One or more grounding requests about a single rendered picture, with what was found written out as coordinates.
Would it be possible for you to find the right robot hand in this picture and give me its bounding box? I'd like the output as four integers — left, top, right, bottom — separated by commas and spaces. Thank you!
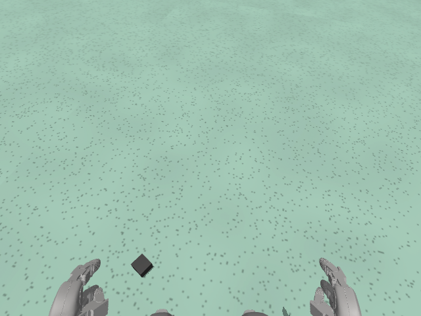
310, 258, 362, 316

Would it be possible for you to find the left robot hand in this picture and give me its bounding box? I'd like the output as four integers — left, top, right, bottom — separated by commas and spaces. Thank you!
49, 259, 109, 316

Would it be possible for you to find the small box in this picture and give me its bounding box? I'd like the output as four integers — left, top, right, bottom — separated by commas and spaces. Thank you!
131, 254, 153, 278

